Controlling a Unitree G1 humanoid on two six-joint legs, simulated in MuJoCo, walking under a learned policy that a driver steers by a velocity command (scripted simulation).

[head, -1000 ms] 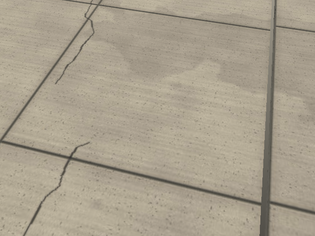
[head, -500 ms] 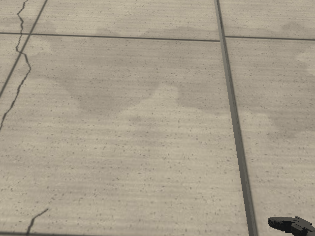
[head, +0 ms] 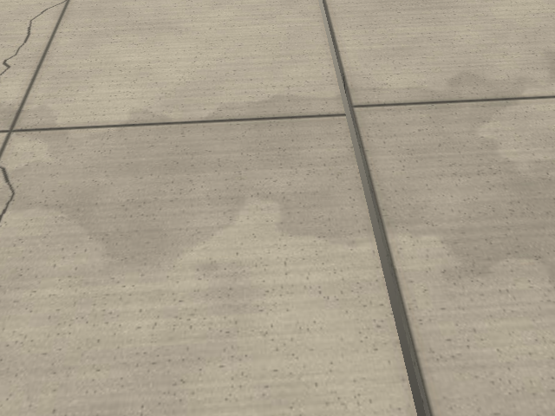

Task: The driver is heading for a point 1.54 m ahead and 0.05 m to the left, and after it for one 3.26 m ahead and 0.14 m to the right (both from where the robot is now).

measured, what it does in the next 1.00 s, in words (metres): stands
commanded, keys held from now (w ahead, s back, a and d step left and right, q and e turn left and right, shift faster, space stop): no key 0.96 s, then w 0.04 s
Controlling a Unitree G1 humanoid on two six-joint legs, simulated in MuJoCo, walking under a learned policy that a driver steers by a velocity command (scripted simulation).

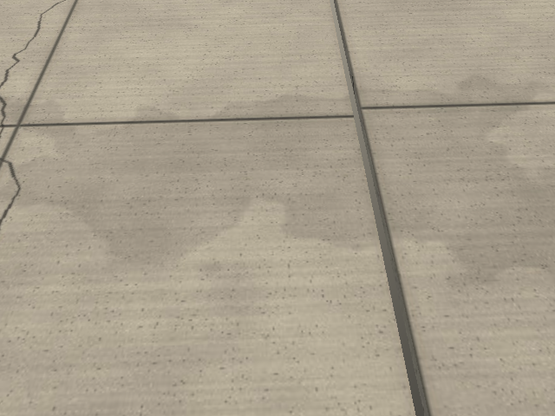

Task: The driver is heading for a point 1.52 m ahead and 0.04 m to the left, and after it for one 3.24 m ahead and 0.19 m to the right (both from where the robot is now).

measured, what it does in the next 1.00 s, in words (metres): walks ahead: right foot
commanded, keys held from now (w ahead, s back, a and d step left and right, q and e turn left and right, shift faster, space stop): w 1.00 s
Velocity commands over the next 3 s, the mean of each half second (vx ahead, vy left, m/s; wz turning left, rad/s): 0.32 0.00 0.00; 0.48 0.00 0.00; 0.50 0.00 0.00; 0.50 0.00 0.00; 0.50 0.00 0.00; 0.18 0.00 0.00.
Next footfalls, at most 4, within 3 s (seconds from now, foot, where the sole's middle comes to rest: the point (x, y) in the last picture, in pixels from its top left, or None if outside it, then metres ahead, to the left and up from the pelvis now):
0.70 right None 0.46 -0.09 -0.78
1.24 left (234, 323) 0.77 0.15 -0.78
1.78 right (316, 232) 1.08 -0.09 -0.78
2.34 left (242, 162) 1.40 0.15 -0.78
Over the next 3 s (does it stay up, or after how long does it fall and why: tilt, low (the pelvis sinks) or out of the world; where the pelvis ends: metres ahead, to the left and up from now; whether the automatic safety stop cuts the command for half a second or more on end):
stays up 1.46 0.03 -0.01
